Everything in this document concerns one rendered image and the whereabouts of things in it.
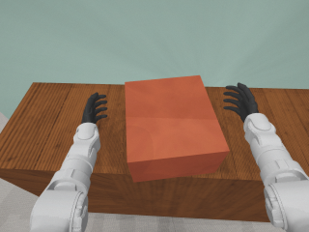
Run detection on left robot forearm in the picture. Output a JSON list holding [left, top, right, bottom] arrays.
[[29, 122, 100, 230]]

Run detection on carton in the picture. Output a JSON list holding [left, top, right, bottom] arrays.
[[125, 75, 230, 183]]

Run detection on robot left hand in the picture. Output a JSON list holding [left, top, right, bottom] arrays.
[[81, 92, 108, 124]]

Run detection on robot right hand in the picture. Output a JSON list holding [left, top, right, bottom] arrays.
[[223, 83, 260, 123]]

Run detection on robot right upper arm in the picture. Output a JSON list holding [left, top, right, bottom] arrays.
[[264, 180, 309, 232]]

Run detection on robot left upper arm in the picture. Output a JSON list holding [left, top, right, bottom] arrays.
[[30, 189, 89, 232]]

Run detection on right robot forearm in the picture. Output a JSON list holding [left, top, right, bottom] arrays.
[[243, 113, 309, 187]]

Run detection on pedestal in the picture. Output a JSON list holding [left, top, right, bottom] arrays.
[[0, 82, 309, 222]]

